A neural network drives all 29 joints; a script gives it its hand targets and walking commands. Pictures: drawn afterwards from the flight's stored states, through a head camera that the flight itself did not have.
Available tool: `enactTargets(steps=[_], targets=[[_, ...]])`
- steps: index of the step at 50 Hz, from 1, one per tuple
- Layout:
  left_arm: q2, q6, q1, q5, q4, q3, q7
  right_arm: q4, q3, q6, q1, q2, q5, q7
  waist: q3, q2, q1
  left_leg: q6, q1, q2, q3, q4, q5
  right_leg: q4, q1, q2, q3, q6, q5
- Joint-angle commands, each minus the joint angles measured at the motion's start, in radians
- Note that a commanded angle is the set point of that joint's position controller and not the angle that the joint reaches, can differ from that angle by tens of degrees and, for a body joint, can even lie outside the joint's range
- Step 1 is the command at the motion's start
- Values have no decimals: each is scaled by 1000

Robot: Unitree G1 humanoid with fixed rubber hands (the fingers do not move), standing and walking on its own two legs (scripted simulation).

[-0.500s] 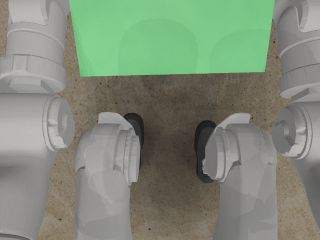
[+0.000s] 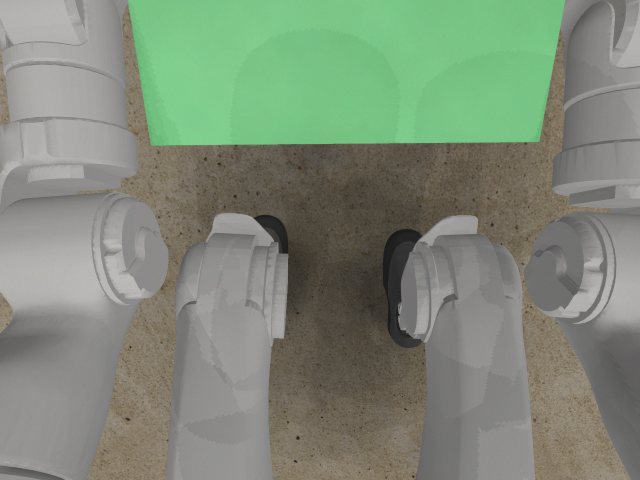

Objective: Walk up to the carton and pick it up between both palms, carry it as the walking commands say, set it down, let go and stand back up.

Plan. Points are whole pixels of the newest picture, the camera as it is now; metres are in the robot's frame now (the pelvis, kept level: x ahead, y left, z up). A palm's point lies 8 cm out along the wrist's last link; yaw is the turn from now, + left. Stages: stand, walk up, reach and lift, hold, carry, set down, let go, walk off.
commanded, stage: reach and lift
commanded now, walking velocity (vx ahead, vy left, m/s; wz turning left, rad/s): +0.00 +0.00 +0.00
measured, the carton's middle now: out of the picture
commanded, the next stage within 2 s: none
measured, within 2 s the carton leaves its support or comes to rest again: neither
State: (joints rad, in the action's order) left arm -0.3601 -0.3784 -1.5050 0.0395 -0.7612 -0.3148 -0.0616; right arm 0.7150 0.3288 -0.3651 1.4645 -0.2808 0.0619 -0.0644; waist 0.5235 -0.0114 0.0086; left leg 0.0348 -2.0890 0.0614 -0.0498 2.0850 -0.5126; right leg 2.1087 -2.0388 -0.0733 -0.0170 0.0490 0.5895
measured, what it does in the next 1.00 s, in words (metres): rises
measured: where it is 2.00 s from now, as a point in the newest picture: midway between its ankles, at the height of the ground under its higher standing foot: (334, 301)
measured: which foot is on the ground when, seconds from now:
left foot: down 0.00-1.00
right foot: down 0.00-1.00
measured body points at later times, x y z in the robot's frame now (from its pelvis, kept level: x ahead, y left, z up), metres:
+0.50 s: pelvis -0.02 +0.00 +0.05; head +0.35 +0.02 +0.29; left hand +0.56 +0.21 -0.07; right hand +0.57 -0.16 -0.07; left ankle +0.14 +0.12 -0.37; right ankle +0.12 -0.12 -0.37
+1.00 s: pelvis -0.03 +0.00 +0.10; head +0.33 +0.02 +0.36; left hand +0.54 +0.21 -0.01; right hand +0.54 -0.16 +0.00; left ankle +0.14 +0.12 -0.37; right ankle +0.12 -0.12 -0.37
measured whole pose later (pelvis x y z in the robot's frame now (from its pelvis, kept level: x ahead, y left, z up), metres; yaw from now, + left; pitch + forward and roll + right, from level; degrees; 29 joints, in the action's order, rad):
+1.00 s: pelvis -0.03 +0.00 +0.10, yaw +1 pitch +26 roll -2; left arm -0.26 -0.49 -1.40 -0.06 -0.57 -0.41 0.00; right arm 0.53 0.44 -0.48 1.36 -0.21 -0.04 0.01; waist 0.52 0.00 0.00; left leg 0.04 -1.78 0.09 -0.08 1.71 -0.38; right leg 1.73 -1.74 -0.09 -0.04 0.06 0.45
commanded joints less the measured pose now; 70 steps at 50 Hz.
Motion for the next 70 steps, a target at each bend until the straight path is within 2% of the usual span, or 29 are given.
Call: enactTargets(steps=[1,2,10,12,15,17,18,21,23,28,29,31,32,34,36,37,40,42,43,47,49,50,52,54,56,59,65,67,70], targets=[[967,-10,-634,109,163,453,292,-230,-478,9,734,882,122,261,-2007,64,3,-25,836,40,131,-179,316,-207,541,-62,143,-35,-282],[987,0,-665,155,226,498,287,-219,-486,9,734,914,126,258,-2110,66,-34,-29,893,50,117,-183,370,-196,623,-55,158,-30,-339],[930,-18,-692,157,390,505,306,-262,-532,-47,654,966,136,252,-2277,35,22,-31,859,65,159,-235,390,-267,787,-76,110,-25,-412],[973,-33,-643,173,310,521,300,-367,-522,-28,764,905,116,247,-2261,-8,-12,-26,935,65,140,-236,429,-281,702,-74,138,-26,-393],[983,-46,-576,130,195,477,316,-307,-522,-34,740,917,120,255,-2131,38,39,-22,796,61,161,-274,315,-311,723,-65,117,-31,-315],[934,-47,-662,120,289,452,318,-222,-481,-64,680,968,69,266,-2181,-36,-20,-36,843,65,132,-298,280,-329,724,-66,142,-19,-295],[981,-54,-583,85,176,417,325,-203,-467,-54,707,981,80,265,-2062,11,23,-31,772,58,151,-314,216,-346,703,-62,121,-19,-228],[963,-58,-730,142,362,525,325,-266,-474,-61,687,938,119,273,-2290,118,-36,-7,950,47,134,-303,317,-330,738,-74,128,-41,-335],[1025,-64,-625,126,284,487,315,-235,-507,-66,717,985,112,290,-2278,65,21,-8,1023,62,125,-331,357,-344,684,-72,155,-26,-300],[1076,-91,-563,89,135,465,328,-245,-446,-65,693,925,65,305,-2068,56,-35,-15,939,52,110,-417,216,-429,591,-69,158,-34,-189],[1090,-88,-688,159,366,543,319,-356,-475,-69,700,915,96,302,-2388,77,-93,6,1113,51,101,-378,293,-395,737,-74,153,-41,-277],[1062,-89,-612,131,309,534,317,-360,-516,-78,730,981,121,305,-2383,54,12,-20,1091,71,116,-407,322,-412,750,-89,147,-36,-302],[1053,-82,-663,140,339,515,313,-288,-521,-91,675,997,118,308,-2366,39,-37,-16,1053,66,113,-402,330,-429,772,-85,147,-25,-297],[1040,-104,-592,91,200,472,318,-273,-503,-93,743,984,121,312,-2208,65,39,-22,949,59,133,-429,218,-450,702,-70,124,-32,-200],[1057,-96,-632,105,329,499,325,-316,-539,-103,726,1043,137,316,-2376,4,36,-25,1048,77,151,-442,287,-480,838,-81,134,-11,-263],[1021,-103,-574,60,164,429,343,-137,-455,-119,596,1044,35,312,-2144,-44,-8,-25,851,67,146,-451,165,-505,768,-75,131,-12,-189],[1069,-101,-626,118,323,521,340,-365,-515,-92,730,1002,109,320,-2411,67,4,-16,1104,79,118,-467,322,-473,814,-85,143,-21,-310],[1086,-106,-615,102,270,512,336,-214,-456,-101,629,974,74,333,-2294,57,-44,-5,1098,53,101,-504,226,-512,734,-83,161,-28,-201],[1085,-114,-550,96,200,483,340,-313,-507,-91,750,965,108,339,-2291,63,2,-11,1103,52,119,-487,223,-513,717,-70,134,-27,-184],[1150,-106,-630,124,293,546,353,-215,-427,-109,572,1017,34,346,-2253,82,-129,5,1110,57,113,-538,202,-579,762,-80,138,-45,-222],[1135,-109,-561,97,229,519,346,-211,-462,-105,611,1020,74,359,-2233,109,-30,-1,1103,57,107,-565,179,-573,733,-72,129,-33,-178],[1141,-115,-583,127,299,533,341,-451,-564,-88,781,1020,135,356,-2511,58,-12,-16,1284,74,98,-566,297,-582,876,-84,152,-25,-274],[1127,-102,-597,139,341,557,337,-364,-549,-93,729,1010,130,347,-2444,33,-51,-18,1203,69,98,-555,293,-591,868,-84,139,-19,-274],[1090,-109,-549,95,237,526,342,-308,-516,-94,644,1002,90,346,-2292,51,10,-11,1096,67,129,-578,216,-597,879,-73,128,-18,-230],[1151,-111,-538,105,256,538,348,-214,-464,-109,528,1047,50,367,-2252,48,-69,-5,1184,67,102,-634,188,-643,830,-81,136,-31,-189],[1137,-94,-563,95,327,531,351,-304,-536,-97,652,1086,119,362,-2382,19,9,-18,1198,77,116,-620,226,-634,945,-86,126,-12,-228],[1136,-102,-493,114,335,566,356,-313,-531,-99,550,1084,79,344,-2358,3,-35,-14,1179,69,114,-641,218,-681,1021,-82,98,-23,-241],[1123,-88,-448,78,291,526,362,-337,-576,-86,566,1111,103,350,-2277,19,62,-24,1165,74,113,-678,226,-689,1018,-77,75,-15,-241],[1126,-103,-430,106,270,567,372,-376,-575,-86,554,1037,77,334,-2291,-43,-34,-24,1183,67,83,-702,237,-718,1040,-78,95,-1,-265]])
